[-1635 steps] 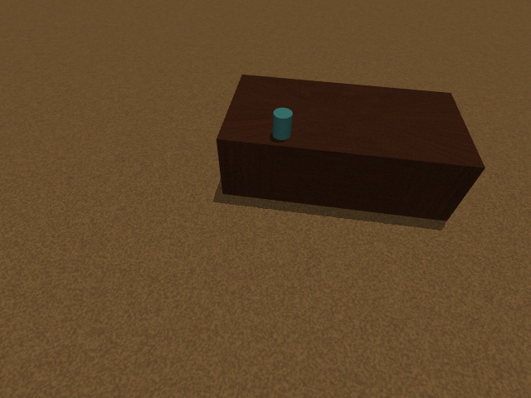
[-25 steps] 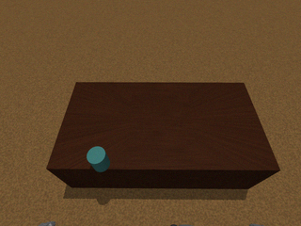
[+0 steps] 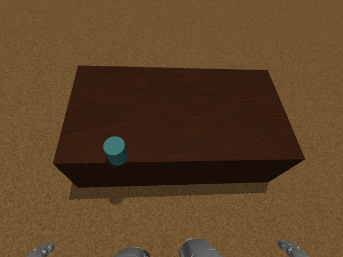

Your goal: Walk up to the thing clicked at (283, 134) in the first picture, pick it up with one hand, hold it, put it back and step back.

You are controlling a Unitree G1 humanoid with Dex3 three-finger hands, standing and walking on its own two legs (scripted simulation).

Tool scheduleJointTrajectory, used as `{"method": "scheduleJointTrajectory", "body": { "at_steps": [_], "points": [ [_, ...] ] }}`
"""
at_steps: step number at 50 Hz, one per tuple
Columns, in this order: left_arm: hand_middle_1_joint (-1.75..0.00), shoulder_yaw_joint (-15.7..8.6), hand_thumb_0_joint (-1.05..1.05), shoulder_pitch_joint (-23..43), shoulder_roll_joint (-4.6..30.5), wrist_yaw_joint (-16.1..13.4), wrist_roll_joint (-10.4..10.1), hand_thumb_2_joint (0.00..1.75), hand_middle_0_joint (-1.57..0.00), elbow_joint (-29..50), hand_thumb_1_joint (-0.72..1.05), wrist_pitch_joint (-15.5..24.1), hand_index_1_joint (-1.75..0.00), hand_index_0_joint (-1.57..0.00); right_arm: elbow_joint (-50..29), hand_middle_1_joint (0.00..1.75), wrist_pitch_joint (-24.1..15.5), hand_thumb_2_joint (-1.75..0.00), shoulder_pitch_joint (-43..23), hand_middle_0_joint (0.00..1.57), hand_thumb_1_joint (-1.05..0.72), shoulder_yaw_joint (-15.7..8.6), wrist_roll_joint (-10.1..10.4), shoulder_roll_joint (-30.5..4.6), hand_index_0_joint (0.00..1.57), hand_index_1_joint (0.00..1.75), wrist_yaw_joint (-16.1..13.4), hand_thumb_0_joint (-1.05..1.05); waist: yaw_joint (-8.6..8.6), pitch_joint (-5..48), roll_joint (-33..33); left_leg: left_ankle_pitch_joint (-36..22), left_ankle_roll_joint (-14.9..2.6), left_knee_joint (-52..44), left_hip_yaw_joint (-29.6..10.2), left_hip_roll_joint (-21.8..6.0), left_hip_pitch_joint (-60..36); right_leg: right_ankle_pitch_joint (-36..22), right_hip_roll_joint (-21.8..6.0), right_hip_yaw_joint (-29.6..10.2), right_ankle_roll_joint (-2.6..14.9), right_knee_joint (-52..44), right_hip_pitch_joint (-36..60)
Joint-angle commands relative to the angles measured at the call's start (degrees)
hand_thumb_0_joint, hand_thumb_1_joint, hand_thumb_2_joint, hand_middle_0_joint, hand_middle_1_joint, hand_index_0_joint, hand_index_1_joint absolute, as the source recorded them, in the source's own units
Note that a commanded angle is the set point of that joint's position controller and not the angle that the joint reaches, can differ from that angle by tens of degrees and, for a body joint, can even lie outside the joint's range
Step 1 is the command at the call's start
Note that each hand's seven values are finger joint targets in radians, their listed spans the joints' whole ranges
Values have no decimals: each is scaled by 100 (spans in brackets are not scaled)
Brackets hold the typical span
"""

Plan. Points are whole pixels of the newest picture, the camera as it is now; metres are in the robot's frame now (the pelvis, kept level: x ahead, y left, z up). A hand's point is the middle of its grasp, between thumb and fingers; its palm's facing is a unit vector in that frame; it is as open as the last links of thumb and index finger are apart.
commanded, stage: step back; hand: left
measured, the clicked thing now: (116, 151) +0.51 +0.20 -0.35
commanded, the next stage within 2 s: none
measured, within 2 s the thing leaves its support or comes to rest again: neither
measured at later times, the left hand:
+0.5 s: hand out of the picture +0.01 +0.25 -0.14, palm faces +0.03 -0.92 -0.38, open 7.4 cm
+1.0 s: hand out of the picture -0.22 +0.23 -0.16, palm faces -0.05 -0.92 -0.40, open 7.4 cm
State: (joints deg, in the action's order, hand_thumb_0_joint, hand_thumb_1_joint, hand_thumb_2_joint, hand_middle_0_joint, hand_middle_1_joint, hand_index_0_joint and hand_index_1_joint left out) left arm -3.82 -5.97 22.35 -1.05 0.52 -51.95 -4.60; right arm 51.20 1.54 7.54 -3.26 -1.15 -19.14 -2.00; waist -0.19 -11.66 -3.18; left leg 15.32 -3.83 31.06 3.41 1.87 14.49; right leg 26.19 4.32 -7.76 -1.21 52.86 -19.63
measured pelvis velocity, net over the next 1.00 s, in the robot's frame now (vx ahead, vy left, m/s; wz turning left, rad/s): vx -0.28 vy -0.05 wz -0.04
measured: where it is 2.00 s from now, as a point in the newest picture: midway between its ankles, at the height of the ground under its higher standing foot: outside the picture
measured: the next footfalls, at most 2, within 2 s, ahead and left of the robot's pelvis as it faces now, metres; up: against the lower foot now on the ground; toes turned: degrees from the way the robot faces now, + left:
right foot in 0.12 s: +0.00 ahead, -0.12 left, +0.00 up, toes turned +2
left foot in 0.52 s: -0.11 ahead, +0.11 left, +0.00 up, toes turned +0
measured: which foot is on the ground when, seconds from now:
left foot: down 0.00-0.16, up 0.18-0.50, down 0.52-0.98, up 1.00-1.00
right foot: up 0.00-0.10, down 0.12-0.54, up 0.56-0.92, down 0.94-1.00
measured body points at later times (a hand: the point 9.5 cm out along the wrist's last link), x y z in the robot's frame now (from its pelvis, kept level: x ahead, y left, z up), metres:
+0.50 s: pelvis -0.12 -0.01 -0.01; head -0.05 +0.00 +0.43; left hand +0.01 +0.30 -0.12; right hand -0.01 -0.33 -0.13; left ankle -0.16 +0.11 -0.73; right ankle -0.04 -0.12 -0.73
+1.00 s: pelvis -0.28 -0.05 -0.02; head -0.23 -0.06 +0.43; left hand -0.22 +0.27 -0.13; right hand -0.13 -0.37 -0.12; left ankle -0.16 +0.10 -0.73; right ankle -0.31 -0.17 -0.74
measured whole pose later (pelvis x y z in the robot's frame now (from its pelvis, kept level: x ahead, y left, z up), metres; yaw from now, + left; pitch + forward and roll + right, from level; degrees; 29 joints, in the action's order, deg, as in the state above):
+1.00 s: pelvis -0.28 -0.05 -0.02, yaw -2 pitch -3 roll -2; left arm -4.6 -12.5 20.9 1.4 2.0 -49.8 -3.8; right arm 45.6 2.8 3.5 -3.7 -1.1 -24.2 -1.3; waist 1.1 -10.6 3.7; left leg 16.1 0.5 40.1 -3.7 -4.1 27.1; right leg 23.1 2.3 -0.9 0.1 37.5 -12.2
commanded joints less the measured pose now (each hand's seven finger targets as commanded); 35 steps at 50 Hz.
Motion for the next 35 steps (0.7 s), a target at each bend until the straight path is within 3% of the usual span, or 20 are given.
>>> {"method": "scheduleJointTrajectory", "body": {
  "at_steps": [1, 4, 6, 7, 8, 9, 10, 14, 18, 22, 25, 26, 27, 28, 29, 30, 31, 32, 33, 35],
  "points": [
    [-30, -255, 0, -55, 882, -46, 40, 90, -20, 489, 90, 215, -30, -20, -395, 30, -56, -90, 236, 20, -90, -396, 3, -1607, 20, 30, -58, 0, -173, 1493, 1108, -3299, -575, -392, -1624, -1615, -1690, -9, -239, 317, 86, -1089, -197],
    [-30, -299, 0, -428, 875, -8, 98, 90, -20, 383, 90, 261, -30, -20, -523, 30, -49, -90, -90, 20, -90, -402, 12, -1681, 20, 30, -8, 0, 3, 1601, 992, -2387, -682, -293, -1734, -1691, -1026, -490, -314, 438, 264, -1863, 476],
    [-30, -338, 0, -727, 914, 8, 128, 90, -20, 294, 90, 307, -30, -20, -559, 30, -34, -90, -300, 20, -90, -360, 73, -1634, 20, 30, 15, 0, 177, 1640, 616, -1792, -426, -73, -1555, -1487, -460, -1563, -372, 316, 404, -2503, 1056],
    [-30, -382, 0, -777, 1081, 9, 161, 90, -20, 325, 90, 336, -30, -20, -592, 30, -39, -90, -347, 20, -90, -327, 111, -1537, 20, 30, 25, 0, 183, 1692, 164, -1279, -228, 287, -1327, -1177, -18, -2161, -792, -246, 595, -2540, 1248],
    [-30, -436, 0, -540, 1337, 36, 128, 90, -20, 453, 90, 335, -30, -20, -631, 30, -25, -90, -470, 20, -90, -296, 140, -1400, 20, 30, 46, 0, 178, 1301, -593, -151, 158, 933, -887, -371, 521, -2324, -1427, -1168, 1116, -3018, 920],
    [-30, -488, 0, -166, 1671, 50, 136, 90, -20, 646, 90, 337, -30, -20, -577, 30, 8, -90, -430, 20, -90, -287, 120, -1289, 20, 30, 14, 0, 230, 954, -1408, 1583, 381, 2196, -495, 366, 578, -2487, -2405, -2185, 1871, -3519, 211],
    [-30, -488, 0, 41, 1624, 33, 156, 90, -20, 817, 90, 362, -30, -20, -528, 30, 46, -90, -316, 20, -90, -310, 78, -1375, 20, 30, 1, 0, 206, 666, -1189, 2124, 429, 3223, -1004, 369, 576, -2612, -2626, -2427, 2042, -3631, -300],
    [-30, -415, 0, 278, 1133, -31, 103, 90, -20, 1008, 90, 369, -30, -20, -299, 30, -13, -90, 197, 20, -90, -218, 124, -1365, 20, 30, 33, 0, -6, 944, -305, 1401, 430, 3633, -1208, 599, 928, -3647, -1626, -733, 1392, -3024, 445],
    [-30, -406, 0, -249, 1074, -34, 170, 90, -20, 1121, 90, 315, -30, -20, -497, 30, -74, -90, 175, 20, -90, -153, 135, -1342, 20, 30, -35, 0, 283, 1434, -409, 1457, 552, 2716, -960, 430, 1419, -3966, -1507, -576, 1370, -2644, 1842],
    [-30, -412, 0, -441, 1088, -43, 151, 90, -20, 1198, 90, 232, -30, -20, -564, 30, -133, -90, 318, 20, -90, -173, 57, -1241, 20, 30, -45, 0, 329, 1828, -850, 1382, 516, 907, -603, 35, 1046, -4310, -1651, -583, 1317, -2234, 2415],
    [-30, -389, 0, -81, 1221, 19, 80, 90, -20, 1315, 90, 118, -30, -20, -346, 30, -156, -90, 775, 20, -90, -275, -15, -1259, 20, 30, -10, 0, -25, 1832, -585, -453, 356, -1011, -294, 24, -159, -3271, -1394, -344, 935, -1793, 1549],
    [-30, -328, 0, -50, 1065, 46, 63, 90, -20, 1376, 90, 97, -30, -20, -357, 30, -164, -90, 751, 20, -90, -349, -81, -1477, 20, 30, -4, 0, -11, 1729, -107, -650, 177, -936, -978, -407, -577, -2341, -1143, -267, 657, -1668, 685],
    [-30, -284, 0, -7, 865, 52, 39, 90, -20, 1451, 90, 107, -30, -20, -412, 30, -169, -90, 691, 20, -90, -468, -169, -1986, 20, 30, 5, 0, -81, 1621, 1123, -1129, -314, -1137, -2605, -1625, -879, -711, -380, 102, 362, -797, -525],
    [-30, -427, 0, 302, 1063, -9, 57, 90, -20, 1457, 90, 118, -30, -20, -537, 30, -137, -90, 304, 20, -90, -540, -145, -2476, 20, 30, 54, 0, -256, 1244, 1756, -1112, -1199, -1538, -3436, -2553, 292, 906, 141, 175, 154, 540, -496],
    [-30, -471, 0, 347, 1188, -33, 121, 90, -20, 1424, 90, 104, -30, -20, -680, 30, -205, -90, -112, 20, -90, -566, -126, -2540, 20, 30, 0, 0, -184, 956, 1750, -1173, -1558, -1654, -3887, -2966, 914, 1001, -62, -465, 135, 1632, -315],
    [-30, -487, 0, 82, 1224, -15, 97, 90, -20, 1262, 90, 97, -30, -20, -716, 30, -232, -90, -361, 20, -90, -476, -139, -2283, 20, 30, -22, 0, 47, 862, 1328, -1350, -1443, -1468, -3202, -2692, 954, 726, -22, -528, 148, 2034, -319],
    [-30, -482, 0, -188, 1099, 10, 37, 90, -20, 1094, 90, 88, -30, -20, -773, 30, -225, -90, -513, 20, -90, -350, -180, -1911, 20, 30, -6, 0, 211, 902, 963, -1863, -1103, -1204, -2259, -2019, 603, 433, 190, -507, 171, 2189, -516],
    [-30, -485, 0, -431, 1054, 29, 0, 90, -20, 981, 90, 90, -30, -20, -813, 30, -228, -90, -651, 20, -90, -306, -177, -1709, 20, 30, -8, 0, 372, 861, 970, -2061, -829, -1083, -1736, -1626, 392, 226, 242, -483, 191, 2291, -684],
    [-30, -496, 0, -573, 1058, 52, 2, 90, -20, 945, 90, 93, -30, -20, -767, 30, -235, -90, -509, 20, -90, -302, -146, -1601, 20, 30, -11, 0, 396, 858, 933, -1998, -656, -1006, -1486, -1402, 100, 23, 313, -422, 162, 2224, -852],
    [-30, -497, 0, -520, 991, 75, 38, 90, -20, 951, 90, 110, -30, -20, -672, 30, -227, -90, -110, 20, -90, -309, -103, -1552, 20, 30, 5, 0, 188, 930, 973, -2089, -649, -856, -1524, -1308, -509, -60, 267, -345, 6, 1966, -1035]
  ]
}}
